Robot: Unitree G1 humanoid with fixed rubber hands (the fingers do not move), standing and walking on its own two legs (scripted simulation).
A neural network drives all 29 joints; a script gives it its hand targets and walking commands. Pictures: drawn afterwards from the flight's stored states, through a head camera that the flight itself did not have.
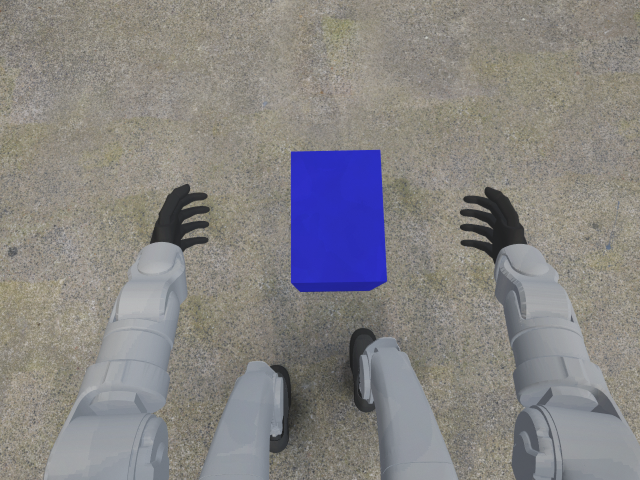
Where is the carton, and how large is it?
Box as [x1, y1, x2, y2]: [291, 150, 386, 291]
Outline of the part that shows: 379,150 291,152 291,283 300,291 369,290 386,281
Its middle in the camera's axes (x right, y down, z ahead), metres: +0.04 -0.02 +0.93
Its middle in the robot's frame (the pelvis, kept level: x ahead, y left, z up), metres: +0.50 -0.06 -0.53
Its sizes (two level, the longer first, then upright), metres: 0.277 0.189 0.296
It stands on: the floor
